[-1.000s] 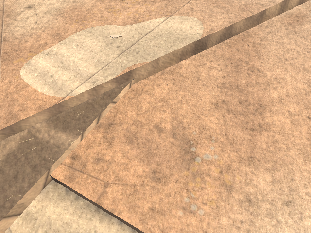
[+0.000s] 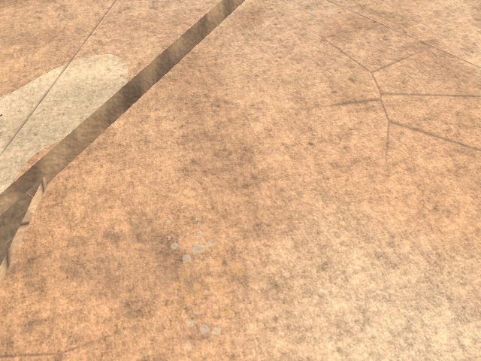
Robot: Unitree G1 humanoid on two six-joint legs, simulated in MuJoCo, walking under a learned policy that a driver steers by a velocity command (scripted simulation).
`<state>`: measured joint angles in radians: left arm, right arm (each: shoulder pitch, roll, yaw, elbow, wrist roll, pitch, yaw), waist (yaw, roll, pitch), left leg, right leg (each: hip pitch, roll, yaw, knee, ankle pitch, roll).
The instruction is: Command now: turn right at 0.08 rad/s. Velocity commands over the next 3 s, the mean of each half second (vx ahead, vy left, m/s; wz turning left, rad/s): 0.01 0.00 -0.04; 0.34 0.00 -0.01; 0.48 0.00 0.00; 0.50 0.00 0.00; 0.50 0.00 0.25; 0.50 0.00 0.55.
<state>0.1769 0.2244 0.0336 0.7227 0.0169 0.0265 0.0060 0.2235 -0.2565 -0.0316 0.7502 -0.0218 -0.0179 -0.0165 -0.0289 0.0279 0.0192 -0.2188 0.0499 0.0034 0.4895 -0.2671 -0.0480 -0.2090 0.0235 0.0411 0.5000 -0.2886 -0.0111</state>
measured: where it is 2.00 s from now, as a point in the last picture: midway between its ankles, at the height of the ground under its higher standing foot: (233, 273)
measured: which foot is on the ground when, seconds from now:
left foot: down 0.00-1.00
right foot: down 0.00-0.68, up 0.70-1.00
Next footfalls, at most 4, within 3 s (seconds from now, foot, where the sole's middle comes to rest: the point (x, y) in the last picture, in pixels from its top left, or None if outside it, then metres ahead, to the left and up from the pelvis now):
1.14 right None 0.44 -0.08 -0.73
1.68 left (188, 291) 0.71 0.19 -0.73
2.24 right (258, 198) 1.05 -0.04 -0.73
2.76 left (176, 153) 1.28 0.26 -0.73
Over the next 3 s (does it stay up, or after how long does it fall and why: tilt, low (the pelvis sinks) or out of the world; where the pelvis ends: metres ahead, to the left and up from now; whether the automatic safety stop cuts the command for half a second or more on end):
stays up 1.25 0.18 0.04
